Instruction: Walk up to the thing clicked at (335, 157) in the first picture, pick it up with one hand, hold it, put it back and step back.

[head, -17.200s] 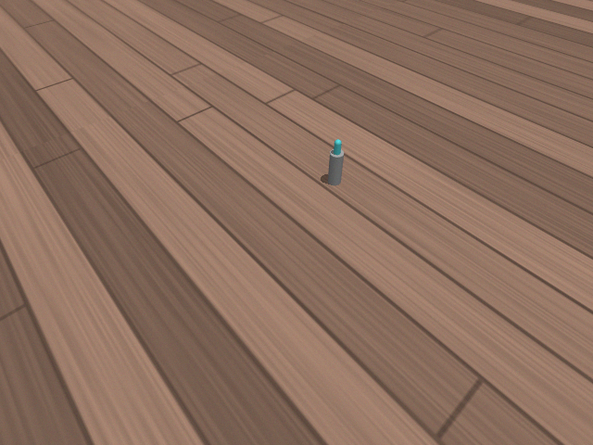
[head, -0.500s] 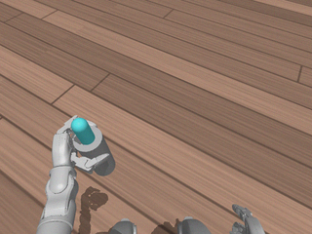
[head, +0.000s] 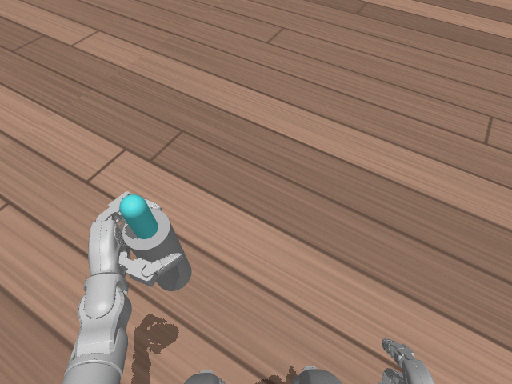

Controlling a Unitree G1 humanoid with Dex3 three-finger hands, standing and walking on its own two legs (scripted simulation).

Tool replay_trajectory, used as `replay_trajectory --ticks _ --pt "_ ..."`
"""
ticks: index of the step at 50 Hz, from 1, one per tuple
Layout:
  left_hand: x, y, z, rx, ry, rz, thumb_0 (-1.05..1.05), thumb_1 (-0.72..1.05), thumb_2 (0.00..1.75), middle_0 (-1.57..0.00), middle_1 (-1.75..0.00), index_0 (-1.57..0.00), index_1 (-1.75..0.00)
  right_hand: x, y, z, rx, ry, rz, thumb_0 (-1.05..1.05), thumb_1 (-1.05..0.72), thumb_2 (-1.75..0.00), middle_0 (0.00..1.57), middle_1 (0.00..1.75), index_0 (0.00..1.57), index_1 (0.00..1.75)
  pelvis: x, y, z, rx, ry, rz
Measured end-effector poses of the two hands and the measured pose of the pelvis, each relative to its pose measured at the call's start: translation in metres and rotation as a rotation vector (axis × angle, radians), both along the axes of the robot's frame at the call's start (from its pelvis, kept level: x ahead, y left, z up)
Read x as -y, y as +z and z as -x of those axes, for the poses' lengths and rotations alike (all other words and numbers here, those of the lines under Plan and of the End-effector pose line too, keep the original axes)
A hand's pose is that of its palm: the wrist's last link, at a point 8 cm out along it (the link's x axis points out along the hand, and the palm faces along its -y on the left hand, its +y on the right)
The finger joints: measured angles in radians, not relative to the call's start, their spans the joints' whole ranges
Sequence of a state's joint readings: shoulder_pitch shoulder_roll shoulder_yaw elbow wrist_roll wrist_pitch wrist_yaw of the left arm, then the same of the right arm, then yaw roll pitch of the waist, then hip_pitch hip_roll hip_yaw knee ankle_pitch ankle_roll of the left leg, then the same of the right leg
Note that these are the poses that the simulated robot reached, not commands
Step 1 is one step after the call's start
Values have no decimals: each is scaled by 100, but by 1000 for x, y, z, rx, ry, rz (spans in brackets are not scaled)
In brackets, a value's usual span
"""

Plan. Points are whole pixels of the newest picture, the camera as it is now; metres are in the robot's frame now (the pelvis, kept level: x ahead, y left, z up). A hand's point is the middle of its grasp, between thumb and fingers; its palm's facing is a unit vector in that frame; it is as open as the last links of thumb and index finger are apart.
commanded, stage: hold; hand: left
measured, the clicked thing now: (156, 245) +0.32 +0.16 +0.03
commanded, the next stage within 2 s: none
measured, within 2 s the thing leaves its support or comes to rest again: neither
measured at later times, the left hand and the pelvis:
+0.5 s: hand (148, 232) +0.33 +0.17 +0.06, palm faces +0.13 -0.99 -0.02, open 10.1 cm; pelvis +0.00 +0.00 +0.01, yaw +0 degrees
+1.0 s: hand (145, 232) +0.33 +0.17 +0.06, palm faces +0.14 -0.99 -0.03, open 10.1 cm; pelvis +0.00 +0.00 +0.01, yaw +0 degrees
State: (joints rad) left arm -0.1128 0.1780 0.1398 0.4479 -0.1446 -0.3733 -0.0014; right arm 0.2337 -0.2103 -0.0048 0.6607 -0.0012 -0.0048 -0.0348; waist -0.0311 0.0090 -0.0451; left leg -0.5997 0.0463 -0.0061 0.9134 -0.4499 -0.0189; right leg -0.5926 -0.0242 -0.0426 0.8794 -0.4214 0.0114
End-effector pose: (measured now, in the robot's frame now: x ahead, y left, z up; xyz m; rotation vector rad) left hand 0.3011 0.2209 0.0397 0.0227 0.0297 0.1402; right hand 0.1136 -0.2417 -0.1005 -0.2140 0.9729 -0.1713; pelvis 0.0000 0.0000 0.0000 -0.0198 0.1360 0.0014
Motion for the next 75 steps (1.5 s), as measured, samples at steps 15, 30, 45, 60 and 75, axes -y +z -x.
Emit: replay_trajectory --ticks 15,30,45,60,75 --pt "-1 10 3 6 0 -5 -6 -55 104 -81 -115 -83 -119 -4 7 -2 16 5 -8 1 -92 -90 21 30 20 30 -2 6 0 27 -1 -1" --pt "1 17 -1 11 -4 -1 -6 -55 104 -81 -115 -83 -119 -5 11 -1 22 4 -12 1 -92 -90 21 30 20 30 -3 11 1 43 -1 -2" --pt "-2 15 3 12 1 -6 -6 -55 104 -81 -115 -83 -119 -4 10 1 12 9 -11 1 -92 -90 21 30 20 30 -4 11 0 43 1 -1" --pt "1 18 0 18 -7 -9 -6 -55 104 -80 -115 -83 -119 -3 12 -2 14 2 -13 1 -92 -90 21 30 20 30 -3 12 -2 44 -1 -3" --pt "-2 17 -2 16 3 -12 -6 -55 104 -80 -115 -83 -119 -2 10 -1 5 4 -15 1 -91 -90 21 30 20 30 -2 12 -2 39 2 -2"
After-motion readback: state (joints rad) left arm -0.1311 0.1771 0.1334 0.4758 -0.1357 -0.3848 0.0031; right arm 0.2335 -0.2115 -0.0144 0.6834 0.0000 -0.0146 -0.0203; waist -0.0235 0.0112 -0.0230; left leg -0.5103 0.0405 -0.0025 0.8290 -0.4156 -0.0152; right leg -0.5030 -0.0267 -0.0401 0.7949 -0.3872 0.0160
